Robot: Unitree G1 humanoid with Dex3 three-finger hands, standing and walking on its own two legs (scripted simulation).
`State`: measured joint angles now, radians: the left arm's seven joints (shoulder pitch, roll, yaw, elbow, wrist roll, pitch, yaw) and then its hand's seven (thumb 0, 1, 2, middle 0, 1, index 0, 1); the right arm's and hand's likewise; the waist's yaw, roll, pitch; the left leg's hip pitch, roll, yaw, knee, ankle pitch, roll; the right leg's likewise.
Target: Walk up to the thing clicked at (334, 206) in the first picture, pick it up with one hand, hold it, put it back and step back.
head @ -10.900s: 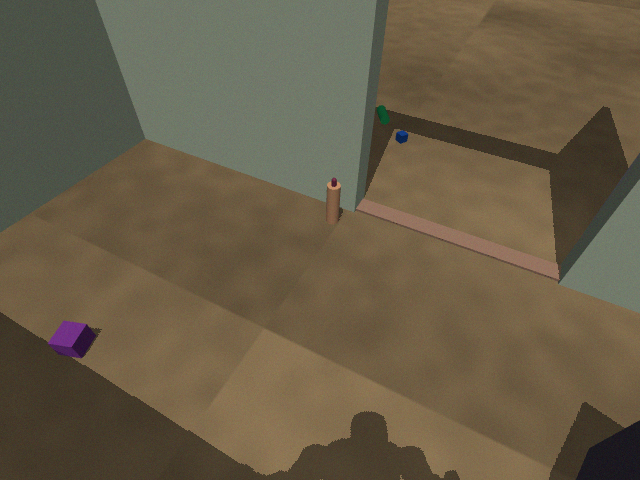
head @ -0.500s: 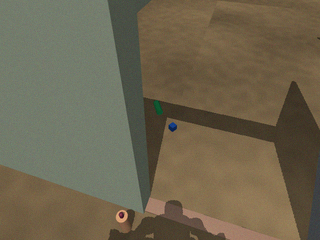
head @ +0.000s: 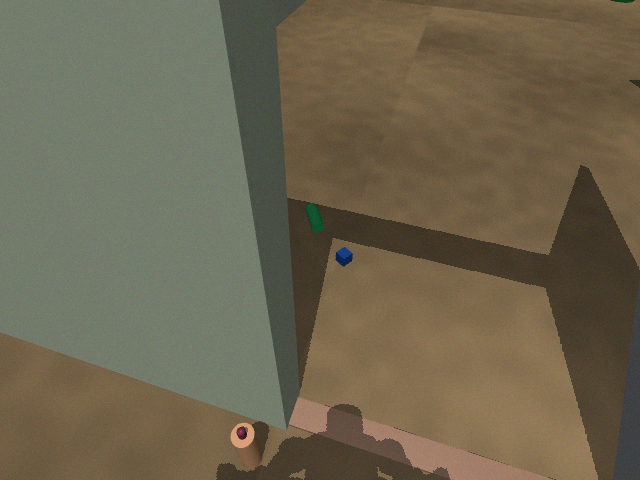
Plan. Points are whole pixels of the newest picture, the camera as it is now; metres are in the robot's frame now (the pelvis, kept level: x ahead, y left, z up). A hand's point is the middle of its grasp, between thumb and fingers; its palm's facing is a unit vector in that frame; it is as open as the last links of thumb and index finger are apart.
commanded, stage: stand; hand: left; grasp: from the side
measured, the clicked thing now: (246, 445) +0.36 +0.20 -0.66
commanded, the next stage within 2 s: go down in 0.52 s
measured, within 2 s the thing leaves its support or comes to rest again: neither
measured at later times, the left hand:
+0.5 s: hand out of the picture +0.08 +0.26 -0.15, palm faces -0.03 -0.94 -0.35, open 7.4 cm
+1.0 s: hand out of the picture +0.15 +0.27 -0.17, palm faces +0.03 -0.94 -0.34, open 13.8 cm
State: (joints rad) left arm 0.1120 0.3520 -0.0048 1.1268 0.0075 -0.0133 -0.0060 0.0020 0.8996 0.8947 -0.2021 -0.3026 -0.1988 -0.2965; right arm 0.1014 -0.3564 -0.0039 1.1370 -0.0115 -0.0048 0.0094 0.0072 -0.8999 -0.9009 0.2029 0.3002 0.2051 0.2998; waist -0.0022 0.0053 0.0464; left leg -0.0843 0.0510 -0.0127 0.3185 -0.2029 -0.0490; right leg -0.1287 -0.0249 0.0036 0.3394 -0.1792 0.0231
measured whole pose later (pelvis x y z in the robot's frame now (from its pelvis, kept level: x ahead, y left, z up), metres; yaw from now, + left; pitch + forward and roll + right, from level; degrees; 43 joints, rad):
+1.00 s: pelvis -0.01 +0.01 -0.03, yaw +0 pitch +8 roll -1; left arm 0.02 0.34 0.18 0.90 0.09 0.10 -0.05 0.00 0.14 0.26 -0.06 -0.09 -0.06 -0.08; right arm 0.24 -0.24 -0.03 0.74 0.02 -0.05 -0.02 0.01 -0.91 -0.90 0.20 0.30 0.21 0.30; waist -0.03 0.00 -0.04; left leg -0.48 0.04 -0.03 0.70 -0.36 -0.03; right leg -0.50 -0.03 0.01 0.67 -0.31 0.04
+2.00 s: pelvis -0.05 +0.02 -0.19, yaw +0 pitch +27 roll -3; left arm -0.02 0.49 0.42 0.59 -0.08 -0.11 -0.33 -0.01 -0.55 0.07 -0.06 -0.09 -0.06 -0.09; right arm 0.17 -0.28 -0.02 0.58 -0.01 -0.23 -0.06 0.01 -0.90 -0.90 0.20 0.30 0.21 0.30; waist -0.04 -0.01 -0.17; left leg -1.38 0.02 -0.10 1.58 -0.66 -0.04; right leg -1.38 -0.04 -0.01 1.51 -0.60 0.05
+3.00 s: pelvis -0.09 +0.02 -0.35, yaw -2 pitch +33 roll -6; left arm -0.48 0.76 0.70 0.97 -0.15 -0.34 -0.66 -0.02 -0.57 0.05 -0.06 -0.07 -0.05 -0.07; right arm 0.13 -0.34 0.07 0.66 -0.01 -0.18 -0.01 0.01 -0.90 -0.90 0.20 0.30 0.21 0.30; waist -0.09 0.00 -0.15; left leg -1.96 -0.02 -0.14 2.11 -0.72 -0.05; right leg -1.93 -0.03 -0.01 2.01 -0.65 0.06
